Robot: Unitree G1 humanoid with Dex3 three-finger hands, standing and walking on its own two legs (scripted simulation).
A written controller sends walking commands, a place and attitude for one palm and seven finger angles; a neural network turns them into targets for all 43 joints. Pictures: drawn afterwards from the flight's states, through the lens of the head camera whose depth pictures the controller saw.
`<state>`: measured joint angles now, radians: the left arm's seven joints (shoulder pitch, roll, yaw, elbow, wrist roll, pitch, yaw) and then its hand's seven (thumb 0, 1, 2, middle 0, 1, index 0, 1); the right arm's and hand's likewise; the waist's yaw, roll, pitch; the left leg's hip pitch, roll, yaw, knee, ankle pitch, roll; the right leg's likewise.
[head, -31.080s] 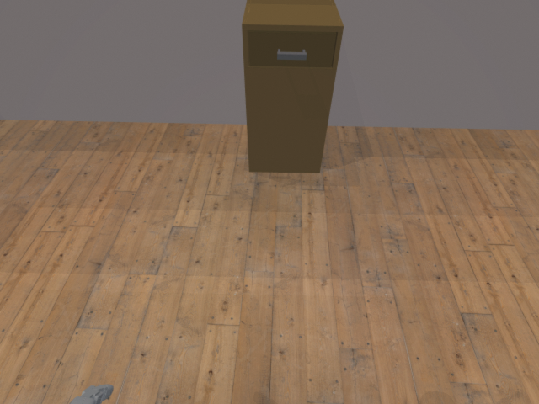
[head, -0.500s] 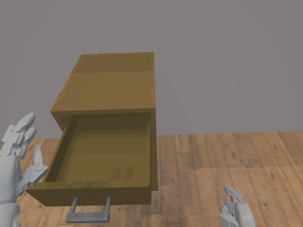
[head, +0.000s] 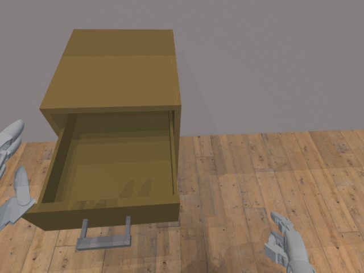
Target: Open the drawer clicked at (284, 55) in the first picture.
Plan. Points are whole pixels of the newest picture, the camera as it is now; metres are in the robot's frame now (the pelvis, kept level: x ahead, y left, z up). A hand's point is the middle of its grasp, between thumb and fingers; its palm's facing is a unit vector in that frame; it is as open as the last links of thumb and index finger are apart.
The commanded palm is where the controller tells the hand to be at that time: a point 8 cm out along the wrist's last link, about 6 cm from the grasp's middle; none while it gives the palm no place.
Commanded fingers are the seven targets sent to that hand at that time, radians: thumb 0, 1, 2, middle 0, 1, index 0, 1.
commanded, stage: step back with the hand held close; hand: left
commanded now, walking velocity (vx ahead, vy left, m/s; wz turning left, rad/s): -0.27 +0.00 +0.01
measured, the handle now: (105, 232) +0.22 +0.19 -0.09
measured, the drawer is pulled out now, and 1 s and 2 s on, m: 0.29 0.29 0.29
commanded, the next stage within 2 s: stop stepping back and stand still in 0.86 s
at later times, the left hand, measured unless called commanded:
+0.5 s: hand (5, 245) +0.14 +0.24 +0.16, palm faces +0.36 -0.81 -0.47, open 7.5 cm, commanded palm +0.07 +0.27 +0.18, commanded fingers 0.00 0.90 0.90 -0.20 -0.30 -0.20 -0.30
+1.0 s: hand out of the picture +0.01 +0.17 +0.14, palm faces +0.32 -0.81 -0.50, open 7.5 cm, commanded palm -0.07 +0.21 +0.18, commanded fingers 0.00 0.90 0.90 -0.20 -0.30 -0.20 -0.30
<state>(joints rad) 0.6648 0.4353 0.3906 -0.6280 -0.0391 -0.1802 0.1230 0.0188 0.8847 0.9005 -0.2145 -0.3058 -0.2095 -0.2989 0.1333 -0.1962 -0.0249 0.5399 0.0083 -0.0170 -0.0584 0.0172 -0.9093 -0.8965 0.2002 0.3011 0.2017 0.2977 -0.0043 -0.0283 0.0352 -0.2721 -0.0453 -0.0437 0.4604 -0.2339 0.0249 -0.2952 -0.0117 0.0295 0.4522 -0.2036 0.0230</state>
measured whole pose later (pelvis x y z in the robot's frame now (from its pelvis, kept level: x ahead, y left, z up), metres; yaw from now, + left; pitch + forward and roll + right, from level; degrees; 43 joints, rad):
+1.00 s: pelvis -0.19 -0.07 +0.00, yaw +1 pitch +5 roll +0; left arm 0.67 0.38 0.36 -0.61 -0.04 -0.17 0.17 0.02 0.89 0.90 -0.21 -0.31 -0.21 -0.30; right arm 0.10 -0.25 -0.02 0.56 0.01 -0.01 -0.10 0.02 -0.91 -0.90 0.20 0.30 0.20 0.30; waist -0.04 -0.01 0.03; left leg -0.30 0.01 0.01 0.50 -0.23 -0.02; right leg -0.32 0.03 -0.11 0.46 -0.22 -0.07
